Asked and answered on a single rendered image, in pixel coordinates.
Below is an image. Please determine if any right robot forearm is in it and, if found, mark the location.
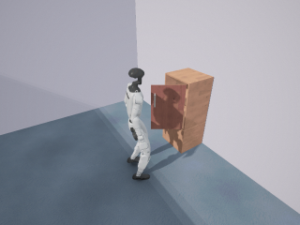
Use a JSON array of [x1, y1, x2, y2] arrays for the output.
[[132, 118, 144, 143]]

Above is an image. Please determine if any right robot thigh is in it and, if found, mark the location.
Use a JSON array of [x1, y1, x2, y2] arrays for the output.
[[132, 129, 151, 158]]

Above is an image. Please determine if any robot head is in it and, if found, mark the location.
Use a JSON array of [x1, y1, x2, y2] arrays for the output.
[[128, 67, 144, 93]]

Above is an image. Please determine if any robot left upper arm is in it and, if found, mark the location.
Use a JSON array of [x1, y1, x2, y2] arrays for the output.
[[124, 82, 132, 104]]

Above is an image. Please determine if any robot right upper arm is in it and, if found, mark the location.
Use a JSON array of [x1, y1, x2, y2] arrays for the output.
[[130, 93, 143, 123]]

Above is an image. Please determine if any cupboard door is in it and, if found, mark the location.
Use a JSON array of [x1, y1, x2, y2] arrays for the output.
[[151, 84, 187, 129]]

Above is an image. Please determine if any right robot hand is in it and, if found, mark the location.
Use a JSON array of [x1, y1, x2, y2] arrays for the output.
[[139, 141, 150, 155]]

